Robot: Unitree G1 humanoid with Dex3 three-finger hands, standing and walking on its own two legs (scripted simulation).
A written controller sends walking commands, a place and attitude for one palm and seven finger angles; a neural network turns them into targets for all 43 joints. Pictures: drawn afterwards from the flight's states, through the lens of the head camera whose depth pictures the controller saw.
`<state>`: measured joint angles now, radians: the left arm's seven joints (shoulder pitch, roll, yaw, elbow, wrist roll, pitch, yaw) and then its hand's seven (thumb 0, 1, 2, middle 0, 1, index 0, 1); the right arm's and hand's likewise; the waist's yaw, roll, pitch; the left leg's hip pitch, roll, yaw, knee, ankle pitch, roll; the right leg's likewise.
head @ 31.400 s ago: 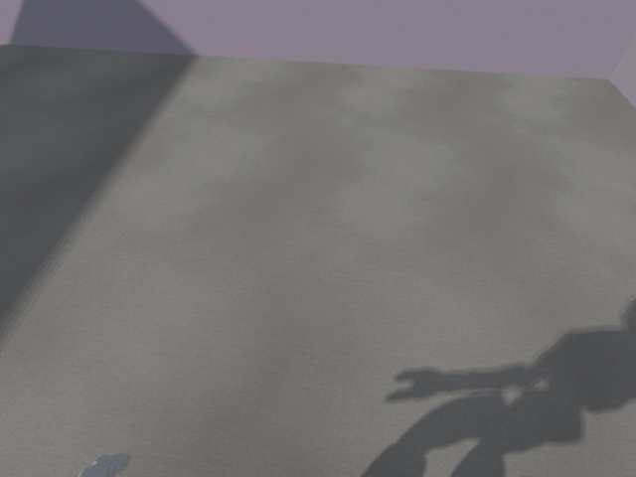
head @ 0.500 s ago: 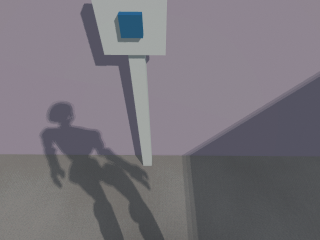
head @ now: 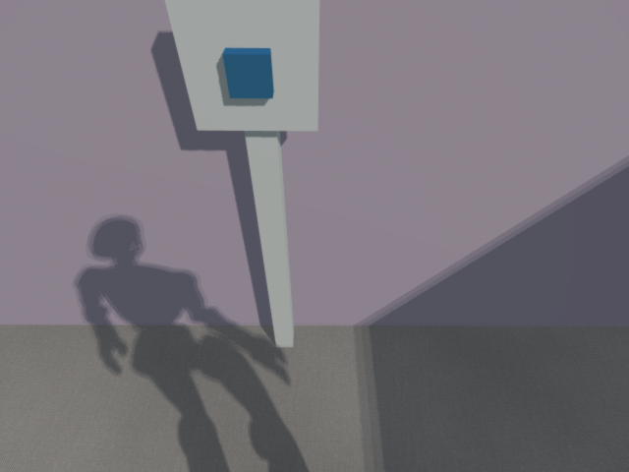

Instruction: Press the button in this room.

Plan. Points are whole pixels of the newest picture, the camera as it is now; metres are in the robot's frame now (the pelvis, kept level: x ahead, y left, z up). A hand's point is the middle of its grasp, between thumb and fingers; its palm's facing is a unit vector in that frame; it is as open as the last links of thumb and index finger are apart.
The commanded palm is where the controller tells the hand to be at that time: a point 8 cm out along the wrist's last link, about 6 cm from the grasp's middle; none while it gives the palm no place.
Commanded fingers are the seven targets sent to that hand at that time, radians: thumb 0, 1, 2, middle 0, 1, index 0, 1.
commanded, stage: shuffle to correct the standing spot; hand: left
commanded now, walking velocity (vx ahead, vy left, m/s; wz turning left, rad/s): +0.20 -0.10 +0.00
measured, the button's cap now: (249, 72) +0.62 +0.14 +0.22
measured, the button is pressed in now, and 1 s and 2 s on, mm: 0 0 0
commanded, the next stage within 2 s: come to a stop and stand still in 0.82 s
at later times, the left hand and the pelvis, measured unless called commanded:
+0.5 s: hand out of the picture -0.01 +0.15 -0.19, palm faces +0.10 -0.99 -0.13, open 7.4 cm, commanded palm none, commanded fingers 0.00 0.90 0.90 -0.20 -0.30 -0.20 -0.30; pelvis +0.12 +0.01 -0.03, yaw +1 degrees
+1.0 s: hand (264, 383) +0.30 +0.11 -0.17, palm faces +0.02 -0.97 -0.23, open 7.3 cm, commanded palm none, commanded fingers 0.00 0.90 0.90 -0.20 -0.30 -0.20 -0.30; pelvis +0.21 -0.08 -0.02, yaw +2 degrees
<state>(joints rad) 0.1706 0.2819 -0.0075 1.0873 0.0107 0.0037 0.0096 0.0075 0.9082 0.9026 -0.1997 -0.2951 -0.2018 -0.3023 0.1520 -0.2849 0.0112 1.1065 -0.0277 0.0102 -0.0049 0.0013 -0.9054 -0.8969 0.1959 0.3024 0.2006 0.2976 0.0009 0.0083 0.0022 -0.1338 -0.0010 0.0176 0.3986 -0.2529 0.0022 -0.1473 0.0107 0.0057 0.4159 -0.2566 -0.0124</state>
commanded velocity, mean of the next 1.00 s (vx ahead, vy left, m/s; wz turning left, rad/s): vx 0.07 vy -0.11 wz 0.04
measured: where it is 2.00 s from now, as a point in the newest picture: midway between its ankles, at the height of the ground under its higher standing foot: outside the picture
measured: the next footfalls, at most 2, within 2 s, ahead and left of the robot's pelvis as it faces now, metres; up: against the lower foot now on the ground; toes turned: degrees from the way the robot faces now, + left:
left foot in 0.48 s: +0.19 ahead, +0.11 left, +0.00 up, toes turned +9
right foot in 0.92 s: +0.30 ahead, -0.20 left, +0.00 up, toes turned -4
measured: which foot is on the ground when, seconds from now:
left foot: down 0.00-0.24, up 0.26-0.46, down 0.48-0.92, up 0.94-1.00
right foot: down 0.00-0.48, up 0.50-0.90, down 0.92-1.00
